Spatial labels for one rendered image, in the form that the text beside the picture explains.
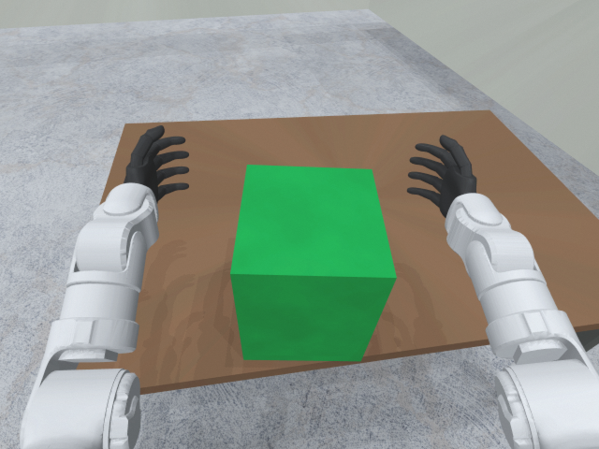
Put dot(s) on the robot right hand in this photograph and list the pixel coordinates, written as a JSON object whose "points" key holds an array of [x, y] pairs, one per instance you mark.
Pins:
{"points": [[456, 173]]}

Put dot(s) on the robot right upper arm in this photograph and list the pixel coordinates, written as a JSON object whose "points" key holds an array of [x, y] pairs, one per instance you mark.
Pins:
{"points": [[549, 405]]}

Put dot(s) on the robot left upper arm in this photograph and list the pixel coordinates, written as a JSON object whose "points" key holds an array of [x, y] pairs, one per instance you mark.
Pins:
{"points": [[85, 409]]}

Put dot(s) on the left robot forearm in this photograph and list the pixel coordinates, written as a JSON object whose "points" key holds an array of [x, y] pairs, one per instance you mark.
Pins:
{"points": [[97, 320]]}

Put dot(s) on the table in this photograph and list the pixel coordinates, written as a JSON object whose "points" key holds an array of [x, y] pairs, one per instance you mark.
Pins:
{"points": [[188, 327]]}

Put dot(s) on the robot left hand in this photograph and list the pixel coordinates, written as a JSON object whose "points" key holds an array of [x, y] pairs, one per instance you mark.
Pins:
{"points": [[145, 161]]}

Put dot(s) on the carton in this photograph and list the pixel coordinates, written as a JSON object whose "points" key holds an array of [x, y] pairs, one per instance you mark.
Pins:
{"points": [[312, 269]]}

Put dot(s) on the right robot forearm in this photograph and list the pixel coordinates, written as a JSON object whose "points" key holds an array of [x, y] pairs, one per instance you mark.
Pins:
{"points": [[524, 323]]}

